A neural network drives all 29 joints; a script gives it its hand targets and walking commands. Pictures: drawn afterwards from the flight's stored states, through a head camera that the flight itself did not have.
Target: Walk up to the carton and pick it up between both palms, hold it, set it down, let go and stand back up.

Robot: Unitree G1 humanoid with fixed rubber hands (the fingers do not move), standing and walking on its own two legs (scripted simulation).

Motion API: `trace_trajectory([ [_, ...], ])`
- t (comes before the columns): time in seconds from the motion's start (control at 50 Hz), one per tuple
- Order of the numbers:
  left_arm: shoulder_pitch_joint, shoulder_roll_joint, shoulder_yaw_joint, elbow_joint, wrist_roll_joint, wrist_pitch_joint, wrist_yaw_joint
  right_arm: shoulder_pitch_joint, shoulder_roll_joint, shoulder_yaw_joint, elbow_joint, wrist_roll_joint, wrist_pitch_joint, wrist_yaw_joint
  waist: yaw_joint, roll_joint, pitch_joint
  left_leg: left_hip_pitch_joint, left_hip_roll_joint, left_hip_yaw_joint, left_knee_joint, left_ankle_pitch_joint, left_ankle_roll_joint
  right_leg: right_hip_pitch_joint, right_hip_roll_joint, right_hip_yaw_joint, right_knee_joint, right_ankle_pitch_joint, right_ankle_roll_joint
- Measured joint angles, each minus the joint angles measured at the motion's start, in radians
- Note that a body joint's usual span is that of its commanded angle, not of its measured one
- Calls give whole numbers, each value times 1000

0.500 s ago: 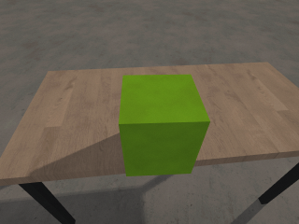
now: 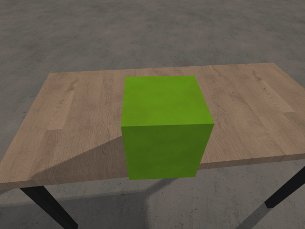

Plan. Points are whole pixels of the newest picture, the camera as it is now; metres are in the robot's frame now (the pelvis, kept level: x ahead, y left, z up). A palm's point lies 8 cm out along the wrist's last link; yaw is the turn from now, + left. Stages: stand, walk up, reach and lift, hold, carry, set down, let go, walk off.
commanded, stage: stand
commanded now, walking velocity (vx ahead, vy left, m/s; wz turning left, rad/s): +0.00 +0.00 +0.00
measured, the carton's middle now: (161, 128) +0.40 +0.00 +0.05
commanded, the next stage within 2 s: none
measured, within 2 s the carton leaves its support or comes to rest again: neither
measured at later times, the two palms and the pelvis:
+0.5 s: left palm out of the picture +0.03 +0.30 -0.13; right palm out of the picture +0.07 -0.26 -0.12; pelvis +0.00 +0.00 +0.00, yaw +0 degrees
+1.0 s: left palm out of the picture +0.03 +0.30 -0.13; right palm out of the picture +0.07 -0.26 -0.12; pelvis +0.00 +0.00 +0.00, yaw +0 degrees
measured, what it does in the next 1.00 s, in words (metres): stands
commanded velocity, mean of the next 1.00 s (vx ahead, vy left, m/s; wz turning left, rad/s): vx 0.00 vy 0.00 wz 0.00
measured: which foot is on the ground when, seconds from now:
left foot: down 0.00-1.00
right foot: down 0.00-1.00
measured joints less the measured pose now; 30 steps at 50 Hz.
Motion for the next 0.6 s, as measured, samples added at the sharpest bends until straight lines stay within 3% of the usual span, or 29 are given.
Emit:
trace_trajectory([
  [0.6,0,0,0,7,0,0,0,0,0,0,7,0,3,-2,0,6,21,0,0,0,0,0,0,0,0,0,0,0,0],
])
